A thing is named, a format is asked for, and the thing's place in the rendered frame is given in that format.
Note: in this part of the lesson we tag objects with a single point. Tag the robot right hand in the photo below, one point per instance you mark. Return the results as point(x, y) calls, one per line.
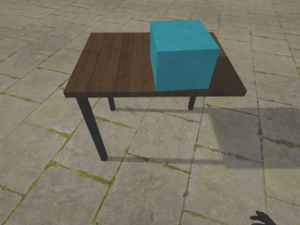
point(263, 218)

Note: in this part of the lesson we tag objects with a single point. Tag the table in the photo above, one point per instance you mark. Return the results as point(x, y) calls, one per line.
point(118, 65)

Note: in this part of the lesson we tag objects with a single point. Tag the carton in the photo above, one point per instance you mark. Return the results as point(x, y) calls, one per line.
point(183, 55)

